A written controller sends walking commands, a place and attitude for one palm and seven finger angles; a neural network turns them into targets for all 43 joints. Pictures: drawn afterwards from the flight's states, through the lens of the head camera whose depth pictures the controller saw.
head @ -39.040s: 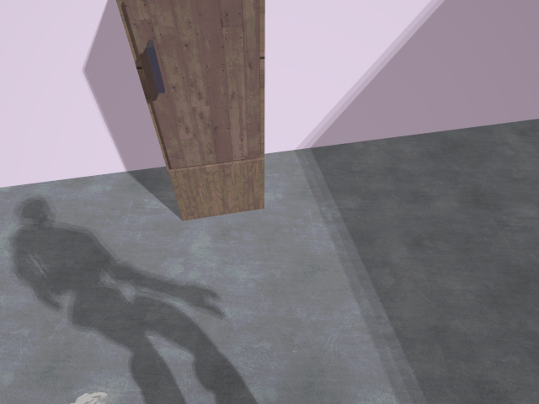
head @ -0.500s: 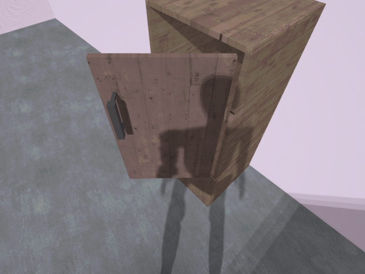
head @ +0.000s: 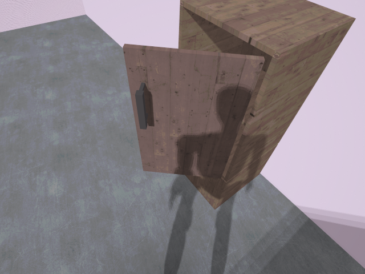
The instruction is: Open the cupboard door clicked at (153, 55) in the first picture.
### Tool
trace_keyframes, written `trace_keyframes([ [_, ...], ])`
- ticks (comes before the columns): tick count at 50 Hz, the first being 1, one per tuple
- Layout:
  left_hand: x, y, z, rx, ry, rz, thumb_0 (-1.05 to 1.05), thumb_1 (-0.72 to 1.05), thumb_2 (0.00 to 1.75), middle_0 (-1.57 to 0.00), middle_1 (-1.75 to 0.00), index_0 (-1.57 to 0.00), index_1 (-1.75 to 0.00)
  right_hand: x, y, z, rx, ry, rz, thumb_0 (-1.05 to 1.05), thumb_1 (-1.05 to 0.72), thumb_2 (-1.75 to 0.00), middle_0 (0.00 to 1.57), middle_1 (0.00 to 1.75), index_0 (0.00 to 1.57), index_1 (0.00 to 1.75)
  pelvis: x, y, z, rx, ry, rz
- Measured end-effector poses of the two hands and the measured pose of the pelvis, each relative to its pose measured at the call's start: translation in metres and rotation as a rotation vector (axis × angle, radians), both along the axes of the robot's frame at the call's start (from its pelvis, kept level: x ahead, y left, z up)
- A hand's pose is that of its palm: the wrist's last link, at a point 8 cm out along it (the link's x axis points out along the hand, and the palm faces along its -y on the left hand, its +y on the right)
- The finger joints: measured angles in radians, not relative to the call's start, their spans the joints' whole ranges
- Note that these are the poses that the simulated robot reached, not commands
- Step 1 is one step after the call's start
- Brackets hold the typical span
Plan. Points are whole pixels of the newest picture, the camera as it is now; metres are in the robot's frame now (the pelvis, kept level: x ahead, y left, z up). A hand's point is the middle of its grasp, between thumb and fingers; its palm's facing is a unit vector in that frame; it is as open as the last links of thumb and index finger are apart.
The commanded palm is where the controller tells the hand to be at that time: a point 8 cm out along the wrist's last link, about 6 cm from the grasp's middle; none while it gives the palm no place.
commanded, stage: come to a stop and stand still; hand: left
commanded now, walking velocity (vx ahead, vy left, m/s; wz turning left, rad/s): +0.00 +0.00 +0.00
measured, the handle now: (143, 106) +0.55 +0.18 +0.02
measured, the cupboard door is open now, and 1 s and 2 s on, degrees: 48 48 48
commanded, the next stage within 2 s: look again from close up in 0.52 s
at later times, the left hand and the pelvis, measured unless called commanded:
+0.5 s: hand out of the picture +0.03 +0.23 -0.17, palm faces -0.03 -0.98 -0.21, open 7.4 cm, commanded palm none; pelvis +0.00 +0.05 +0.00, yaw -2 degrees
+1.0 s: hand out of the picture -0.01 +0.16 -0.17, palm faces -0.01 -0.99 -0.16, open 7.4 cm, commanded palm none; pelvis +0.00 +0.01 +0.01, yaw -2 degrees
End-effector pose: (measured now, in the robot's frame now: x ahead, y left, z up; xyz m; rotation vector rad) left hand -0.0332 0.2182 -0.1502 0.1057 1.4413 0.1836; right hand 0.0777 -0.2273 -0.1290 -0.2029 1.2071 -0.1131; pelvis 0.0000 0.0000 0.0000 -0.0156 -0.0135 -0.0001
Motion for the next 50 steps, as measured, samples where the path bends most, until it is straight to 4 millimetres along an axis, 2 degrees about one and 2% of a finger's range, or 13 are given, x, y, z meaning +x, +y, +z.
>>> trace_keyframes([
  [4, -0.002, 0.025, 0.001, 0.016, 0.009, -0.032, 0.01, 0.91, 0.90, -0.20, -0.30, -0.20, -0.30, -0.001, 0.022, -0.002, 0.014, -0.055, -0.008, 0.00, -0.91, -0.89, 0.20, 0.30, 0.20, 0.29, -0.003, 0.020, -0.003, -0.003, -0.008, -0.002],
  [10, 0.014, 0.055, 0.007, 0.042, -0.033, -0.060, 0.01, 0.91, 0.90, -0.20, -0.30, -0.20, -0.30, -0.014, 0.038, -0.002, 0.010, -0.055, -0.023, -0.01, -0.93, -0.89, 0.20, 0.30, 0.20, 0.30, -0.005, 0.040, -0.001, 0.007, -0.007, -0.010],
  [18, 0.044, 0.069, 0.013, 0.050, -0.087, -0.095, 0.00, 0.91, 0.90, -0.20, -0.30, -0.20, -0.30, -0.052, 0.045, -0.006, 0.002, 0.039, -0.057, 0.00, -0.92, -0.89, 0.20, 0.30, 0.20, 0.29, -0.003, 0.051, 0.002, 0.016, -0.006, -0.025],
  [26, 0.065, 0.058, 0.013, 0.029, -0.113, -0.123, 0.00, 0.91, 0.90, -0.20, -0.30, -0.20, -0.30, -0.094, 0.052, -0.010, 0.024, 0.147, -0.108, 0.00, -0.91, -0.89, 0.20, 0.30, 0.20, 0.29, -0.002, 0.049, 0.004, 0.020, -0.015, -0.034],
  [33, 0.064, 0.045, 0.013, 0.026, -0.100, -0.125, 0.01, 0.93, 0.90, -0.20, -0.30, -0.20, -0.30, -0.114, 0.054, -0.012, 0.054, 0.203, -0.132, 0.00, -0.91, -0.89, 0.20, 0.30, 0.20, 0.29, -0.002, 0.040, 0.006, 0.023, -0.017, -0.037],
  [39, 0.049, 0.032, 0.013, 0.020, -0.065, -0.110, 0.01, 0.93, 0.90, -0.20, -0.30, -0.20, -0.30, -0.113, 0.048, -0.013, 0.068, 0.210, -0.134, 0.00, -0.90, -0.89, 0.20, 0.30, 0.20, 0.29, -0.001, 0.030, 0.007, 0.024, -0.016, -0.034],
  [50, 0.019, -0.004, 0.011, -0.023, -0.008, -0.076, 0.00, 0.91, 0.90, -0.20, -0.30, -0.20, -0.30, -0.089, 0.024, -0.012, 0.057, 0.169, -0.110, 0.01, -0.91, -0.89, 0.20, 0.30, 0.20, 0.29, -0.001, 0.011, 0.008, 0.025, -0.017, -0.031],
])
